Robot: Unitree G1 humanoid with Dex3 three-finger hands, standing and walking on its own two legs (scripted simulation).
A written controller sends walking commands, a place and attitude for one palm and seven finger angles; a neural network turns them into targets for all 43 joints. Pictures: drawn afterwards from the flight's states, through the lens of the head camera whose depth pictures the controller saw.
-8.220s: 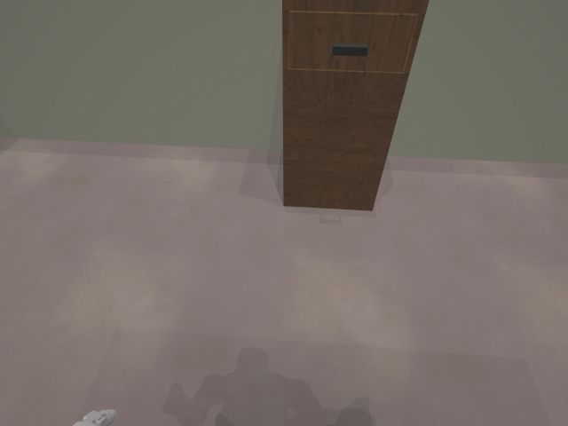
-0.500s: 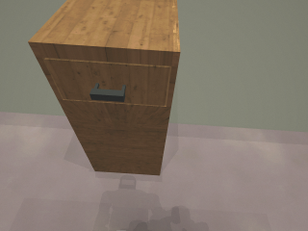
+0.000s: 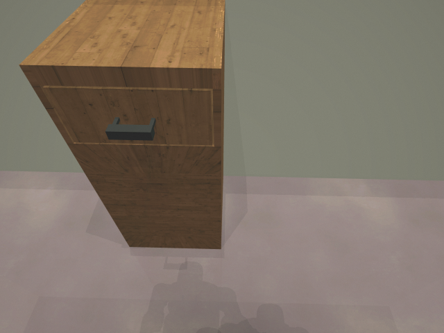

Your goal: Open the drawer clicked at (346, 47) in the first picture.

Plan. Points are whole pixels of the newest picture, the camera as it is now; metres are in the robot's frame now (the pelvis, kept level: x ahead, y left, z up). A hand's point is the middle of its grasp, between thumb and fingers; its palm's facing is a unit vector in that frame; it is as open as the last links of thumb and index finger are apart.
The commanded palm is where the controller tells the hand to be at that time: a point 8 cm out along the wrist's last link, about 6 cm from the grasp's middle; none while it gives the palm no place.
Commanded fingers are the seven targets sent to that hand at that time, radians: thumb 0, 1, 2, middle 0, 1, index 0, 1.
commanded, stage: come to a stop and stand still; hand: left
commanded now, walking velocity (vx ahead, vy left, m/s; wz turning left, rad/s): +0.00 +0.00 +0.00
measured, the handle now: (132, 126) +0.57 +0.26 +0.03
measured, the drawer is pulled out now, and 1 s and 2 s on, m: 0.00 0.00 0.00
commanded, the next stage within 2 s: look again from close up in 0.24 s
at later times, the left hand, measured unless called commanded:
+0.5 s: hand out of the picture -0.02 +0.18 -0.18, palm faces +0.00 -0.98 -0.17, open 7.4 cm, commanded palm none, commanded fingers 0.00 0.90 0.90 -0.20 -0.30 -0.20 -0.30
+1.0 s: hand out of the picture +0.05 +0.23 -0.15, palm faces -0.11 -0.94 -0.34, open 7.3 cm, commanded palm +0.11 +0.26 -0.05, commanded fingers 0.00 0.78 0.85 -0.21 -0.38 -0.21 -0.38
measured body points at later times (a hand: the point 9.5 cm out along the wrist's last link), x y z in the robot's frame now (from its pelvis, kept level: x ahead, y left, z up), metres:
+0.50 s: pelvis -0.01 +0.03 +0.00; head +0.00 +0.02 +0.45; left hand -0.02 +0.24 -0.16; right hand -0.03 -0.19 -0.16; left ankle -0.02 +0.14 -0.74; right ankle +0.00 -0.08 -0.74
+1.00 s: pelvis +0.00 +0.05 +0.00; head +0.01 +0.05 +0.45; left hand +0.06 +0.28 -0.12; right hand +0.01 -0.18 -0.15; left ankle -0.02 +0.14 -0.74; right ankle +0.00 -0.08 -0.74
